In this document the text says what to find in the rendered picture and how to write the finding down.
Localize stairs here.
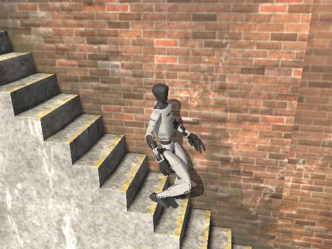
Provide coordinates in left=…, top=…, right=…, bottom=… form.
left=0, top=31, right=252, bottom=249

